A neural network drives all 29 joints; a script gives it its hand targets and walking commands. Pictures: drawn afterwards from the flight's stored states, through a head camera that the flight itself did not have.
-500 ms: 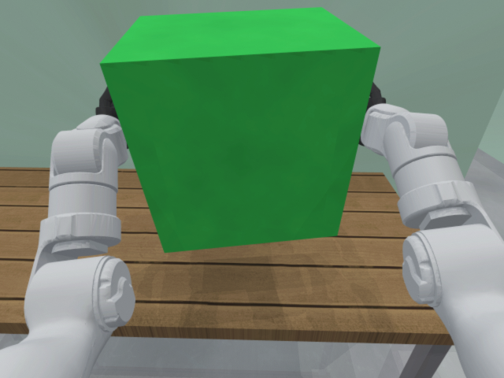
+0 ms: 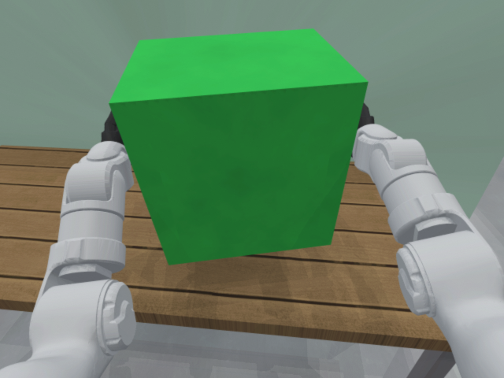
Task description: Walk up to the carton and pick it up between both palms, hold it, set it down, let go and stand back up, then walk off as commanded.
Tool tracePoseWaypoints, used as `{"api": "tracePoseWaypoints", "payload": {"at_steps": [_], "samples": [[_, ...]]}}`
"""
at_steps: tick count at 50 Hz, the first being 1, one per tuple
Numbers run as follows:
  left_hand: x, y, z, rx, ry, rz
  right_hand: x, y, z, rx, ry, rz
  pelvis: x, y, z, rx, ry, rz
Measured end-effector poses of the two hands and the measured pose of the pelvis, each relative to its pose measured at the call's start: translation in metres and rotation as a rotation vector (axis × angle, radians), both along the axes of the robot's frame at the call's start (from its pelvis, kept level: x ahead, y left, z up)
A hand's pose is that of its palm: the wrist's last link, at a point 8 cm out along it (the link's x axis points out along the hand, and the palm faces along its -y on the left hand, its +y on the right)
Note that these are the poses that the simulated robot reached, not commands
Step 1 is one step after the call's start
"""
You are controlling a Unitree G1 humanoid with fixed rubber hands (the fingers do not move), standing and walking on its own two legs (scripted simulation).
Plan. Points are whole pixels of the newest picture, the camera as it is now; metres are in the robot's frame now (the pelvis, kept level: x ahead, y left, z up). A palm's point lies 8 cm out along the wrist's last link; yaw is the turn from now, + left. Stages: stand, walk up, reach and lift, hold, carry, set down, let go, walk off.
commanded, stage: set down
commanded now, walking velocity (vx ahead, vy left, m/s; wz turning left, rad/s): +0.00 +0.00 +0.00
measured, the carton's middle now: (240, 148) +0.43 +0.01 +0.24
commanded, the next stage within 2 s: none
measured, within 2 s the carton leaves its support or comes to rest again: neither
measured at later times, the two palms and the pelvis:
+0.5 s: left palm (123, 162) +0.38 +0.19 +0.24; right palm (363, 139) +0.41 -0.18 +0.26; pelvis +0.00 +0.00 +0.00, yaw -1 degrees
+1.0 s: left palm (127, 177) +0.38 +0.19 +0.22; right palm (351, 154) +0.43 -0.18 +0.22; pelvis +0.00 -0.01 +0.00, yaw +0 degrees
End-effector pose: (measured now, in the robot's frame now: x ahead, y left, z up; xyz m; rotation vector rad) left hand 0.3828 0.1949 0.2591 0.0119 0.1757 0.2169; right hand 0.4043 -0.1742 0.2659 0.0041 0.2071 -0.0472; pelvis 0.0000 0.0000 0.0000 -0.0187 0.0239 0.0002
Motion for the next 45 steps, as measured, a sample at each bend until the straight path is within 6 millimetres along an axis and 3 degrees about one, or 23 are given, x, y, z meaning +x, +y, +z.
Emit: {"api": "tracePoseWaypoints", "payload": {"at_steps": [6, 16, 22, 33, 45], "samples": [[-0.004, 0.005, -0.007, -0.001, 0.002, 0.019, 0.002, 0.006, -0.01, 0.005, 0.003, 0.017, 0.0, -0.001, -0.001, -0.001, 0.009, 0.007], [-0.004, 0.003, -0.001, -0.009, -0.006, 0.018, 0.0, 0.003, -0.001, 0.028, -0.004, 0.005, -0.001, 0.003, -0.001, -0.001, -0.001, 0.002], [-0.002, -0.004, -0.009, -0.008, 0.007, 0.015, 0.001, -0.004, -0.002, 0.026, 0.006, 0.0, -0.003, 0.005, -0.001, 0.001, 0.0, -0.014], [-0.006, -0.011, -0.033, -0.008, 0.047, 0.051, 0.011, -0.009, -0.023, 0.021, 0.039, 0.036, -0.003, 0.003, -0.001, 0.004, 0.026, -0.027], [-0.007, -0.006, -0.036, -0.008, 0.051, 0.103, 0.026, -0.003, -0.043, 0.037, 0.046, 0.087, -0.002, -0.005, -0.001, 0.006, 0.056, -0.006]]}}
